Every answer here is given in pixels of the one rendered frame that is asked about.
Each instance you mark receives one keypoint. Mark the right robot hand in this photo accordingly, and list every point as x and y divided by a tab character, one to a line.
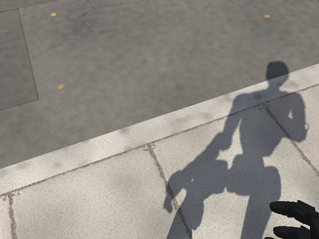
300	211

